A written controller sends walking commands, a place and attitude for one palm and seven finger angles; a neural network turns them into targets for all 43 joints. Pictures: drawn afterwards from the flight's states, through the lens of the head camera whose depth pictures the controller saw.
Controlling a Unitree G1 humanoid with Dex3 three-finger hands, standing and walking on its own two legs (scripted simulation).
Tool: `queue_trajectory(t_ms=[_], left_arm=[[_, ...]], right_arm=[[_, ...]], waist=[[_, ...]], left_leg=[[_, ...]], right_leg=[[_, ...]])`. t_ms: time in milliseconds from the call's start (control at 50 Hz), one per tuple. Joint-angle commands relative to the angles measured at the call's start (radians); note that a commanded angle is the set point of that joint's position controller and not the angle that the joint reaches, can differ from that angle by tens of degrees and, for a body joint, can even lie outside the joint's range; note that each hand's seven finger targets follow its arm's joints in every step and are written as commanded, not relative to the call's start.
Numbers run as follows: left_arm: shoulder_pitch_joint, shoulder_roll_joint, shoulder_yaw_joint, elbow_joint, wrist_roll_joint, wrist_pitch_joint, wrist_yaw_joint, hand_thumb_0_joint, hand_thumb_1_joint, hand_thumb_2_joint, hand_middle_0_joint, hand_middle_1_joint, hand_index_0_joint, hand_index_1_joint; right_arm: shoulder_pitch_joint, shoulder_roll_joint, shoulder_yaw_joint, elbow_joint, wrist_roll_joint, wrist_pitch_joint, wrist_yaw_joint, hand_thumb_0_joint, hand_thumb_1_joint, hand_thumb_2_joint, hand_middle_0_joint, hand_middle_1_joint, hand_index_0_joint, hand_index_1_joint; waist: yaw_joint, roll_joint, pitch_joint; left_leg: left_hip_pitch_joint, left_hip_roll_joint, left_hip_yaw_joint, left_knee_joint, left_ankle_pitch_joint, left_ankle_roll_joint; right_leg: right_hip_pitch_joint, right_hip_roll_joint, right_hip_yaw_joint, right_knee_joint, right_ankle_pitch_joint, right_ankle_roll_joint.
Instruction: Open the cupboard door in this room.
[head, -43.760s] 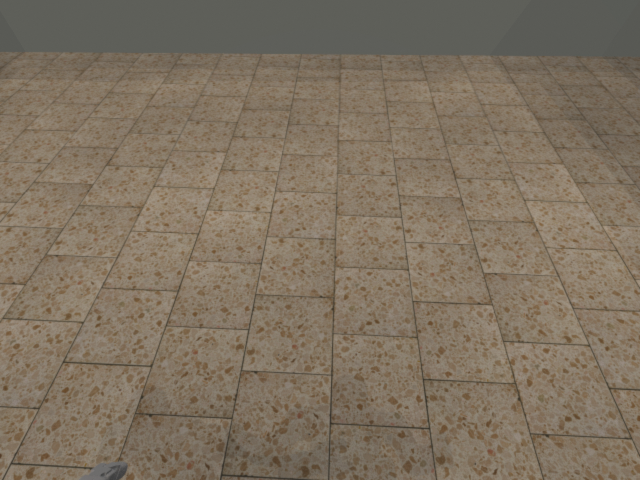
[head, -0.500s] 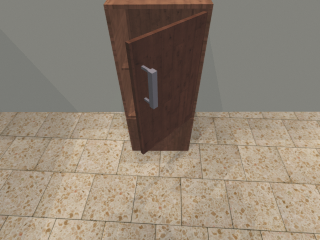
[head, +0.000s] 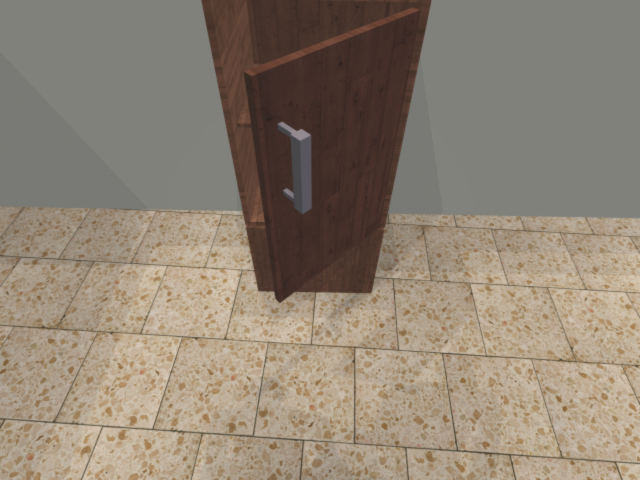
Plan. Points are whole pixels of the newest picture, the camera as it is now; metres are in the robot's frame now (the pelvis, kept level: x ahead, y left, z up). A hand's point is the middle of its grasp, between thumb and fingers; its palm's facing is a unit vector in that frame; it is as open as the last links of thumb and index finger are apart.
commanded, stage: look to check the result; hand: left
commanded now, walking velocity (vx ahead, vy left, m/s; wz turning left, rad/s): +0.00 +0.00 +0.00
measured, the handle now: (293, 168) +0.59 +0.09 +0.05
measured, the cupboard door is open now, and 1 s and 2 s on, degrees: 44 44 44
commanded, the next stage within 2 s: walk to a spot facing it in 0.26 s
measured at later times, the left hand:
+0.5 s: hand out of the picture -0.02 +0.18 -0.17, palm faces +0.05 -0.98 -0.21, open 7.4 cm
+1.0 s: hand out of the picture +0.09 +0.18 -0.16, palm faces -0.20 -0.93 -0.31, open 7.4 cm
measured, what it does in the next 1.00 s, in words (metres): stands, turning right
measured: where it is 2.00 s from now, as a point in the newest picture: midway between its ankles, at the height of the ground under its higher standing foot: outside the picture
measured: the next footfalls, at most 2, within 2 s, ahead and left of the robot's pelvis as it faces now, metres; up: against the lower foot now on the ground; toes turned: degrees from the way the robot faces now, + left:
left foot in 1.36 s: +0.08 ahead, +0.09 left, +0.00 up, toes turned -28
right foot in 1.68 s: -0.06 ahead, -0.15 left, +0.00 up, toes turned -44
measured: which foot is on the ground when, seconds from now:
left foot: down 0.00-0.94, up 0.96-1.00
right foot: down 0.00-1.00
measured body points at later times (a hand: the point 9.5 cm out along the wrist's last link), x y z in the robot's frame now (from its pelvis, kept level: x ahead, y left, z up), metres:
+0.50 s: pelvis +0.00 +0.01 +0.00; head +0.01 +0.00 +0.45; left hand -0.02 +0.23 -0.16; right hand +0.00 -0.22 -0.16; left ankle +0.05 +0.13 -0.74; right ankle -0.09 -0.07 -0.74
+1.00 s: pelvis -0.03 -0.02 -0.01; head +0.01 -0.06 +0.43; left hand +0.10 +0.23 -0.14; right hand -0.04 -0.27 -0.18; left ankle +0.03 +0.13 -0.71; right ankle -0.07 -0.10 -0.74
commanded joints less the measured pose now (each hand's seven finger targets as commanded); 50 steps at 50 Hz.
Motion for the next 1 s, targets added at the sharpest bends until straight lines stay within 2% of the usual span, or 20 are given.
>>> queue_trajectory(t_ms=[0,360,420,540,620,660,680,700,720,740,760,820,840,860,880,900,920,940,960,980], left_arm=[[0.08,0.108,0.012,-0.021,0.003,-0.012,0.007,0.0,0.9,0.9,-0.2,-0.3,-0.2,-0.3],[0.045,0.134,0.012,-0.024,0.004,-0.017,-0.001,0.0,0.9,0.9,-0.2,-0.3,-0.2,-0.3],[0.054,0.121,0.019,-0.03,0.007,-0.005,0.001,0.0,0.9,0.9,-0.2,-0.3,-0.2,-0.3],[0.01,0.173,0.06,-0.089,0.016,0.021,-0.01,0.0,0.9,0.9,-0.2,-0.3,-0.2,-0.3],[-0.014,0.185,0.074,-0.12,0.018,0.026,-0.016,0.0,0.9,0.9,-0.2,-0.3,-0.2,-0.3],[-0.034,0.18,0.076,-0.138,0.017,0.029,-0.021,0.0,0.9,0.9,-0.2,-0.3,-0.2,-0.3],[-0.036,0.17,0.076,-0.146,0.016,0.03,-0.024,0.0,0.9,0.9,-0.2,-0.3,-0.2,-0.3],[-0.038,0.153,0.075,-0.158,0.015,0.033,-0.028,0.0,0.9,0.9,-0.2,-0.3,-0.2,-0.3],[-0.066,0.148,0.076,-0.173,0.016,0.036,-0.034,0.0,0.9,0.9,-0.2,-0.3,-0.2,-0.3],[-0.094,0.151,0.079,-0.193,0.019,0.04,-0.042,0.0,0.9,0.9,-0.2,-0.3,-0.2,-0.3],[-0.109,0.141,0.081,-0.201,0.021,0.039,-0.05,0.0,0.9,0.9,-0.2,-0.3,-0.2,-0.3],[-0.068,0.117,0.077,-0.207,0.018,0.041,-0.064,0.0,0.9,0.9,-0.2,-0.3,-0.2,-0.3],[-0.042,0.126,0.079,-0.203,0.018,0.042,-0.065,0.0,0.9,0.9,-0.2,-0.3,-0.2,-0.3],[-0.006,0.136,0.083,-0.196,0.02,0.039,-0.065,0.0,0.9,0.9,-0.2,-0.3,-0.2,-0.3],[0.031,0.165,0.088,-0.187,0.023,0.034,-0.062,0.0,0.9,0.9,-0.2,-0.3,-0.2,-0.3],[0.029,0.253,0.098,-0.197,0.035,0.022,-0.051,0.0,0.9,0.9,-0.2,-0.3,-0.2,-0.3],[0.005,0.349,0.113,-0.222,0.036,0.016,-0.037,0.0,0.9,0.9,-0.2,-0.3,-0.2,-0.3],[-0.015,0.353,0.116,-0.233,0.031,0.016,-0.031,0.0,0.9,0.9,-0.2,-0.3,-0.2,-0.3],[-0.064,0.32,0.111,-0.237,0.033,0.013,-0.025,0.0,0.9,0.9,-0.2,-0.3,-0.2,-0.3],[-0.097,0.289,0.102,-0.244,0.03,0.009,-0.022,0.0,0.9,0.9,-0.2,-0.3,-0.2,-0.3]], right_arm=[[0.059,-0.087,-0.017,-0.026,0.005,-0.014,0.0,0.0,-0.9,-0.9,0.2,0.3,0.2,0.3],[0.03,-0.12,-0.018,-0.025,0.0,-0.02,0.007,0.0,-0.9,-0.9,0.2,0.3,0.2,0.3],[0.043,-0.108,-0.023,-0.024,0.001,-0.012,0.001,0.0,-0.9,-0.9,0.2,0.3,0.2,0.3],[0.024,-0.133,-0.057,-0.082,-0.003,0.005,-0.007,0.0,-0.9,-0.9,0.2,0.3,0.2,0.3],[0.011,-0.138,-0.066,-0.12,-0.002,0.002,-0.008,0.0,-0.9,-0.9,0.2,0.3,0.2,0.3],[0.033,-0.161,-0.073,-0.128,-0.006,-0.002,-0.011,0.0,-0.9,-0.9,0.2,0.3,0.2,0.3],[0.048,-0.187,-0.078,-0.131,-0.009,-0.006,-0.013,0.0,-0.9,-0.9,0.2,0.3,0.2,0.3],[0.068,-0.216,-0.085,-0.132,-0.012,-0.007,-0.015,0.0,-0.9,-0.9,0.2,0.3,0.2,0.3],[0.081,-0.224,-0.088,-0.139,-0.011,-0.013,-0.014,0.0,-0.9,-0.9,0.2,0.3,0.2,0.3],[0.081,-0.237,-0.088,-0.151,-0.016,-0.016,-0.013,0.0,-0.9,-0.9,0.2,0.3,0.2,0.3],[0.044,-0.24,-0.087,-0.167,-0.019,-0.019,-0.01,0.0,-0.9,-0.9,0.2,0.3,0.2,0.3],[-0.041,-0.247,-0.089,-0.201,-0.023,-0.017,-0.003,0.0,-0.9,-0.9,0.2,0.3,0.2,0.3],[-0.061,-0.258,-0.095,-0.21,-0.024,-0.013,0.001,0.0,-0.9,-0.9,0.2,0.3,0.2,0.3],[-0.075,-0.257,-0.097,-0.219,-0.021,-0.007,0.005,0.0,-0.9,-0.9,0.2,0.3,0.2,0.3],[-0.089,-0.245,-0.097,-0.229,-0.013,-0.001,0.009,0.0,-0.9,-0.9,0.2,0.3,0.2,0.3],[-0.08,-0.187,-0.091,-0.249,-0.002,0.007,0.017,0.0,-0.9,-0.9,0.2,0.3,0.2,0.3],[-0.136,-0.151,-0.084,-0.294,-0.004,0.008,0.031,0.0,-0.9,-0.9,0.2,0.3,0.2,0.3],[-0.163,-0.171,-0.09,-0.299,-0.005,0.01,0.032,0.0,-0.9,-0.9,0.2,0.3,0.2,0.3],[-0.179,-0.162,-0.093,-0.293,-0.003,0.011,0.028,0.0,-0.9,-0.9,0.2,0.3,0.2,0.3],[-0.157,-0.167,-0.092,-0.286,-0.002,0.009,0.027,0.0,-0.9,-0.9,0.2,0.3,0.2,0.3]], waist=[[-0.01,-0.01,0.039],[-0.008,0.002,0.028],[-0.008,-0.024,0.031],[-0.014,-0.049,0.023],[-0.015,-0.026,0.007],[-0.024,0.06,0.001],[-0.027,0.137,-0.019],[-0.028,0.226,-0.031],[-0.031,0.252,-0.046],[-0.034,0.207,-0.05],[-0.017,0.156,-0.047],[0.021,0.126,-0.087],[0.03,0.146,-0.087],[0.048,0.125,-0.078],[0.065,0.051,-0.063],[0.064,-0.209,-0.024],[0.083,-0.338,-0.004],[0.078,-0.186,-0.016],[0.047,-0.186,-0.014],[0.025,-0.184,-0.017]], left_leg=[[0.064,0.082,-0.043,-0.036,0.224,0.065],[0.079,0.085,-0.069,-0.088,0.193,0.064],[0.084,0.098,-0.033,-0.046,0.195,0.059],[0.0,0.11,0.049,0.062,0.106,0.036],[0.014,0.121,0.066,0.082,0.089,0.028],[0.053,0.18,0.001,0.01,0.119,0.055],[0.099,0.242,-0.075,-0.046,0.147,0.094],[0.119,0.336,-0.173,-0.131,0.13,0.15],[0.111,0.412,-0.232,-0.201,0.113,0.207],[0.063,0.443,-0.243,-0.235,0.054,0.228],[0.03,0.44,-0.212,-0.234,0.025,0.226],[-0.025,0.382,-0.043,-0.193,0.008,0.166],[-0.06,0.362,-0.004,-0.164,-0.02,0.144],[-0.094,0.335,0.044,-0.1,-0.041,0.114],[-0.156,0.277,0.111,0.006,-0.087,0.071],[-0.267,0.146,0.208,0.241,-0.247,-0.008],[-0.363,0.066,0.191,0.479,-0.408,-0.036],[-0.366,0.081,0.084,0.587,-0.374,-0.024],[-0.398,0.084,0.055,0.641,-0.322,-0.025],[-0.4,0.096,0.048,0.657,-0.277,-0.032]], right_leg=[[-0.125,-0.151,0.084,-0.095,0.343,0.033],[-0.126,-0.146,0.088,-0.114,0.22,0.016],[-0.148,-0.145,0.113,-0.097,0.289,0.016],[-0.171,-0.179,0.207,-0.026,0.379,-0.029],[-0.215,-0.17,0.254,0.02,0.4,-0.038],[-0.266,-0.111,0.219,0.089,0.344,-0.016],[-0.316,-0.062,0.176,0.166,0.259,0.007],[-0.367,-0.013,0.114,0.304,0.059,0.025],[-0.399,-0.015,0.078,0.479,-0.185,0.037],[-0.402,-0.043,0.09,0.583,-0.244,0.043],[-0.4,-0.073,0.097,0.595,-0.228,0.044],[-0.28,-0.083,0.038,0.439,-0.157,0.042],[-0.243,-0.072,0.019,0.369,-0.119,0.046],[-0.183,-0.065,0.002,0.256,-0.041,0.049],[-0.118,-0.063,-0.003,0.103,0.067,0.051],[-0.106,-0.231,0.283,-0.124,0.061,-0.008],[-0.178,-0.438,0.565,-0.197,0.179,-0.113],[-0.183,-0.418,0.531,-0.142,0.24,-0.165],[-0.163,-0.353,0.5,-0.092,0.36,-0.158],[-0.13,-0.322,0.429,-0.045,0.493,-0.148]])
